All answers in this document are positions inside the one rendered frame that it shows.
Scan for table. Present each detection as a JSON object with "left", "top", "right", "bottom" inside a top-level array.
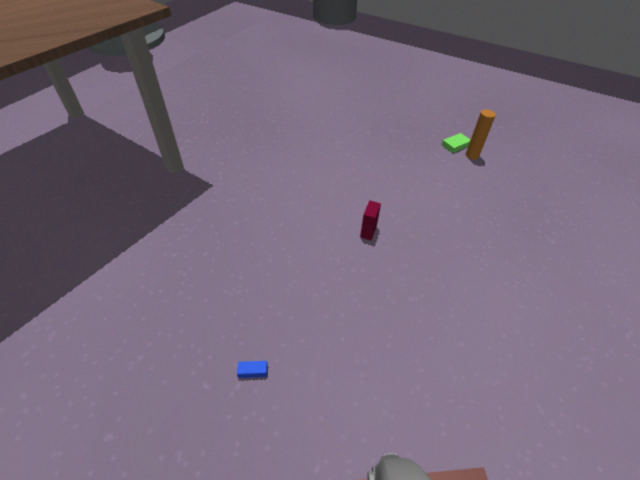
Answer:
[{"left": 0, "top": 0, "right": 184, "bottom": 174}]

